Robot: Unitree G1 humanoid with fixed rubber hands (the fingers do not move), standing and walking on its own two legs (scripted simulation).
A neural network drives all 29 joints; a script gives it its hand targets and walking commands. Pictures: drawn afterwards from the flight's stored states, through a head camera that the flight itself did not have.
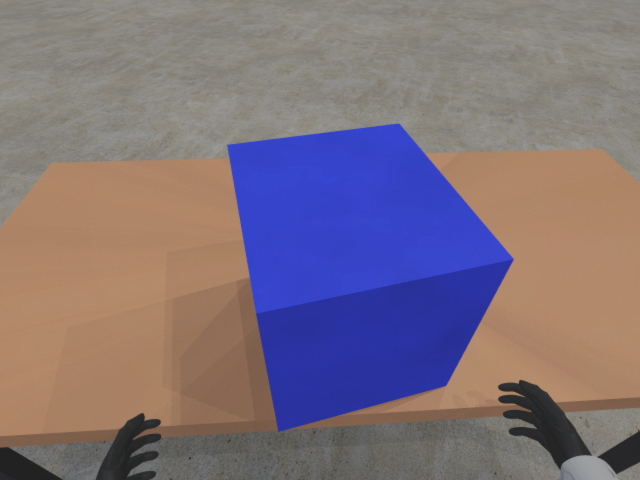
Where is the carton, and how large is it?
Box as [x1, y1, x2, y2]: [227, 123, 513, 431]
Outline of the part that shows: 398,123 227,145 255,310 278,431 445,385 513,259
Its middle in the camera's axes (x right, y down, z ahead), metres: +0.03 +0.05 +0.56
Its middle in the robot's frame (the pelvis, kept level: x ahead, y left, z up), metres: +0.40 -0.03 +0.05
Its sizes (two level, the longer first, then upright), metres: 0.293 0.262 0.289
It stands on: a table, 0.68 m high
